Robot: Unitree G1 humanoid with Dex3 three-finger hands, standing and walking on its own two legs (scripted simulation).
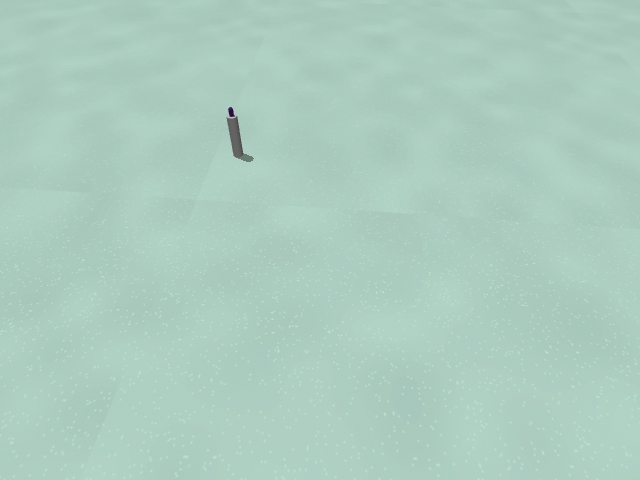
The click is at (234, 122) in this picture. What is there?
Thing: necked bottle
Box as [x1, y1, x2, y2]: [226, 107, 242, 157]
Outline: 229,107 229,112 226,115 233,154 234,156 238,157 242,155 242,149 236,114 232,111 232,108
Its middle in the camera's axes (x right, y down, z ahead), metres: -0.42 -0.52 +1.93
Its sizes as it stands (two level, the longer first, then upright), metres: 0.051 0.051 0.275
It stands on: the floor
